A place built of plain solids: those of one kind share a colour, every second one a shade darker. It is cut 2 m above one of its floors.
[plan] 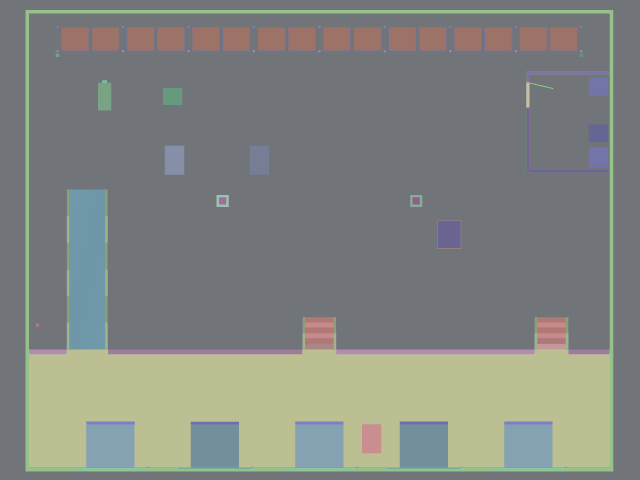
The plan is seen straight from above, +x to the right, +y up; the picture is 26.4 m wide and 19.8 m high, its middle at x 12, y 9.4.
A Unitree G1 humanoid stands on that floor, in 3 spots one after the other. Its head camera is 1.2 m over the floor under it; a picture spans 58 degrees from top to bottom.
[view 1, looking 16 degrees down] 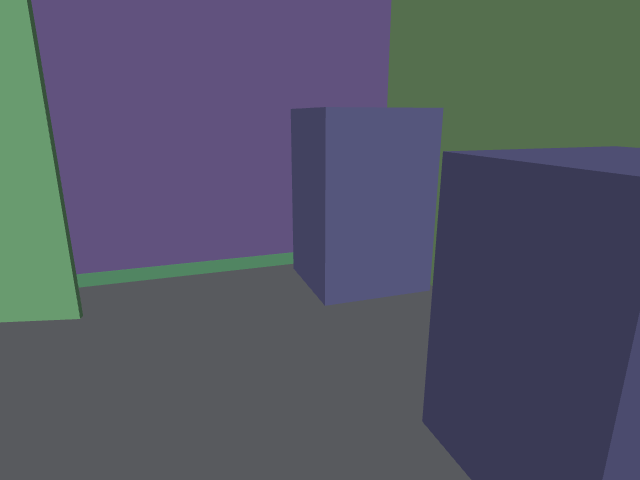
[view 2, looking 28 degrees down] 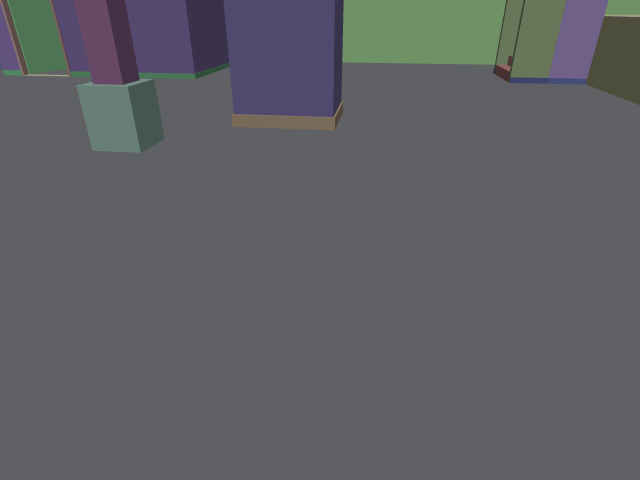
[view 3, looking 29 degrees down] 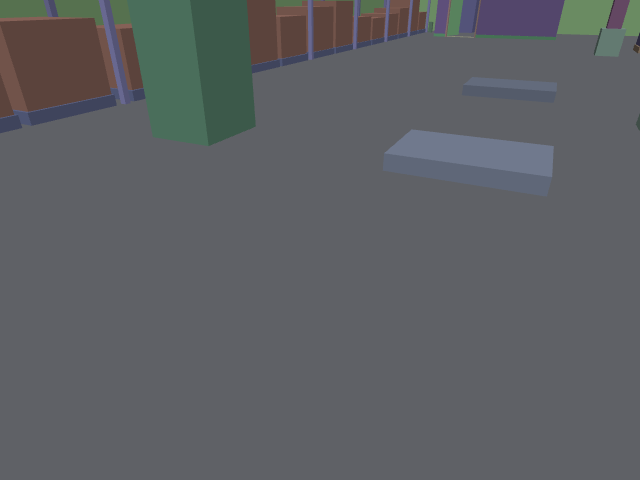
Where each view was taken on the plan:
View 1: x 22.21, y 12.89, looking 71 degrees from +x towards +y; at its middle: room_stock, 2.82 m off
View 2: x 11.97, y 8.52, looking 8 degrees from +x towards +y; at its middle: ground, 2.56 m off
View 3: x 2.40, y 12.29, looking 26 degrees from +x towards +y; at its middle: ground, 2.48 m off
